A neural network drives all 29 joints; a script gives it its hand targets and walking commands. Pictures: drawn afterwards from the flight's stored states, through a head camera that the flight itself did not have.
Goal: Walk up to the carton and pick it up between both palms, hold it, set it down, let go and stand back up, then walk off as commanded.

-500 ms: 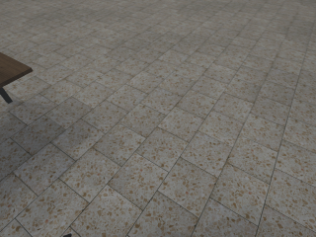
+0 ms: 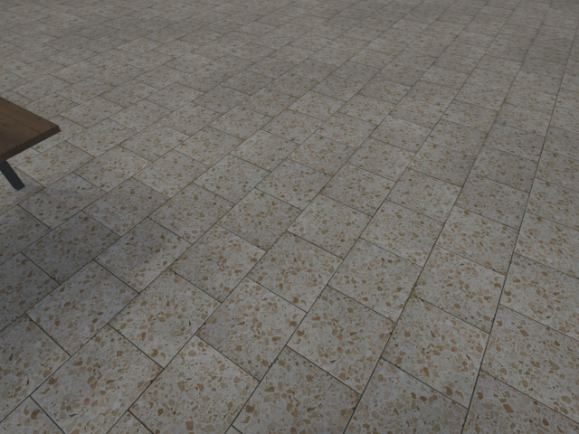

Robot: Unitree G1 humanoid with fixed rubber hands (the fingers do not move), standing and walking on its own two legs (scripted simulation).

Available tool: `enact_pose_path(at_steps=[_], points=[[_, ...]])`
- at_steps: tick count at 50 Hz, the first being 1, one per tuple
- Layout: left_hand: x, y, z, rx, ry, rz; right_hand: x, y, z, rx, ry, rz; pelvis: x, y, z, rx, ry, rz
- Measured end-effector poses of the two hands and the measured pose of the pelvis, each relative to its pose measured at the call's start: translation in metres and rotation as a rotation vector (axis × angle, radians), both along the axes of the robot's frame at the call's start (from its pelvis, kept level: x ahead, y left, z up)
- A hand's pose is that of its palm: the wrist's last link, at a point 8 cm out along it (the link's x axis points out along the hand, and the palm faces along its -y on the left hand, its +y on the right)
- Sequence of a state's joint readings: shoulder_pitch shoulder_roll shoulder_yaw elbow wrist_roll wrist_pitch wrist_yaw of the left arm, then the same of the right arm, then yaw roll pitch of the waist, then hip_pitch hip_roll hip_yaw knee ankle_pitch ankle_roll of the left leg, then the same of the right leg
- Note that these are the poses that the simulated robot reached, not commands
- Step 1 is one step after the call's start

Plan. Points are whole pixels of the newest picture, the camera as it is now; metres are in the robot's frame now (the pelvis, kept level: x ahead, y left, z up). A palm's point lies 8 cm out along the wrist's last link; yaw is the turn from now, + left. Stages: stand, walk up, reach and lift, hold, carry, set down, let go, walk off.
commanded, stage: stand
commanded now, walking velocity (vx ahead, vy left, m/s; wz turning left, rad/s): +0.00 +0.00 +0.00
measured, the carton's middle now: out of the picture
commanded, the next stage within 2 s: walk up in 1.14 s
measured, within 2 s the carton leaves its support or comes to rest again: neither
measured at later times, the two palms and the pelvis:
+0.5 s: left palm out of the picture +0.07 +0.27 -0.11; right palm out of the picture +0.06 -0.28 -0.12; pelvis -0.01 +0.00 +0.00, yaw +0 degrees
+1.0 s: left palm out of the picture +0.07 +0.27 -0.12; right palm out of the picture +0.06 -0.28 -0.12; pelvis +0.00 +0.00 +0.01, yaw +0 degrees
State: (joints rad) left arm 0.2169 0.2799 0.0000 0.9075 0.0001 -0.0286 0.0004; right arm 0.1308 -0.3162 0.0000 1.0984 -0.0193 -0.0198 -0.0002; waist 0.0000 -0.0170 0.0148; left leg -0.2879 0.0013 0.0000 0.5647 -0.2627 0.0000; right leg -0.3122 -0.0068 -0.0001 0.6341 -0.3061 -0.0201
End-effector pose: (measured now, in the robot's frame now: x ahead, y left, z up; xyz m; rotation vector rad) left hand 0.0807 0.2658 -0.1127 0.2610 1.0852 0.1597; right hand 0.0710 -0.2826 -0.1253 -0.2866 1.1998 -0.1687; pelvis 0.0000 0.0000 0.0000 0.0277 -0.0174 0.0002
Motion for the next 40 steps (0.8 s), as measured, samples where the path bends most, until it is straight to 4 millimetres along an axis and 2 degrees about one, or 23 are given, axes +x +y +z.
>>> enact_pose_path(at_steps=[14,40], points=[[-0.01,0.001,-0.001,-0.006,0.024,0.005,-0.01,0.0,0.003,-0.004,0.026,-0.005,-0.005,0.001,0.003,-0.002,0.007,0.0],[-0.015,0.002,-0.003,-0.012,0.047,0.009,-0.007,0.0,0.006,-0.01,0.031,-0.004,-0.005,0.002,0.005,-0.003,0.017,0.0]])
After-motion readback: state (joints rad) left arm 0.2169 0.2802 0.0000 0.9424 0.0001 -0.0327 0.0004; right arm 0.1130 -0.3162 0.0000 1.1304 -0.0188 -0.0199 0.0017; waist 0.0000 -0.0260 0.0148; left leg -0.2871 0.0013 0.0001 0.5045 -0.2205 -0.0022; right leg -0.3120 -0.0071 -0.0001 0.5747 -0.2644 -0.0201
